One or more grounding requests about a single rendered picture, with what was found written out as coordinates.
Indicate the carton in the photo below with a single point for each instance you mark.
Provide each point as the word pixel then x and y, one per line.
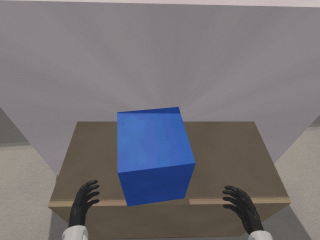
pixel 155 161

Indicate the left robot hand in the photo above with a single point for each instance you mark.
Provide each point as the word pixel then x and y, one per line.
pixel 81 205

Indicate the robot right forearm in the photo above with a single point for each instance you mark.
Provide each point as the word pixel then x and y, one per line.
pixel 260 235

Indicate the robot left forearm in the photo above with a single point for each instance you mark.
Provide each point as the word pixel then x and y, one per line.
pixel 77 232

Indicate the pedestal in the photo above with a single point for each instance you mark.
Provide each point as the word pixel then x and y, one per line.
pixel 226 153

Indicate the right robot hand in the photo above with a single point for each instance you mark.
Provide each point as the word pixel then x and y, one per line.
pixel 244 208

